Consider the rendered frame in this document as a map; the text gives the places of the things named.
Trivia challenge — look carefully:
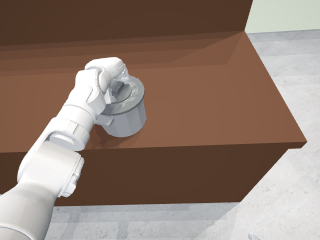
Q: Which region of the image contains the left robot forearm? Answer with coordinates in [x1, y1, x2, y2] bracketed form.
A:
[17, 64, 112, 182]

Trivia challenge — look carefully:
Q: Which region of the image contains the knob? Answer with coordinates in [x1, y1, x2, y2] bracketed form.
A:
[110, 80, 125, 95]

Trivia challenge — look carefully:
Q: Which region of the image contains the lid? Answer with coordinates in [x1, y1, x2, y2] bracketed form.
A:
[100, 75, 145, 116]

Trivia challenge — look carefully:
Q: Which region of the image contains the robot left upper arm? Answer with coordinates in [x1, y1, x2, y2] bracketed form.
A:
[0, 140, 85, 240]

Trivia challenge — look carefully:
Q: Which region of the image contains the pot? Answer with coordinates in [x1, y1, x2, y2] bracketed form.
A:
[95, 100, 147, 138]

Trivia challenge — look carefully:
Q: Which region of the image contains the left robot hand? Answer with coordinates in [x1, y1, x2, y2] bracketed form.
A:
[84, 57, 130, 104]

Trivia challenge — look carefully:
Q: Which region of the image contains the table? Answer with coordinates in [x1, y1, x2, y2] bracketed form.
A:
[0, 0, 308, 207]

